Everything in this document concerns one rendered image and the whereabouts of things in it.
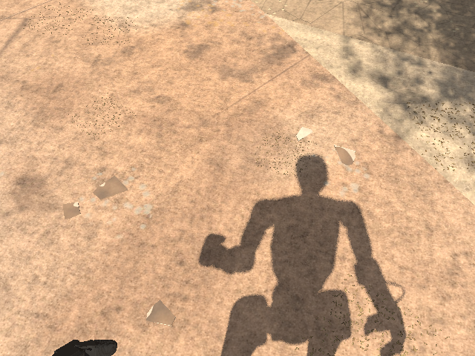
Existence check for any robot left hand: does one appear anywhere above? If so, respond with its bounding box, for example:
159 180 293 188
52 340 117 356

